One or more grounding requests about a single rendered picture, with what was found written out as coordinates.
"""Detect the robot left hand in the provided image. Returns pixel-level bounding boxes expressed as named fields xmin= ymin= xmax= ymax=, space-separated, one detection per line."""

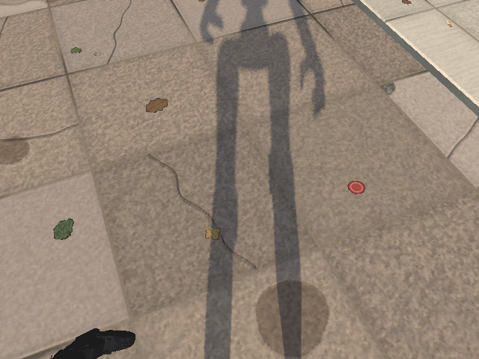
xmin=50 ymin=328 xmax=135 ymax=359

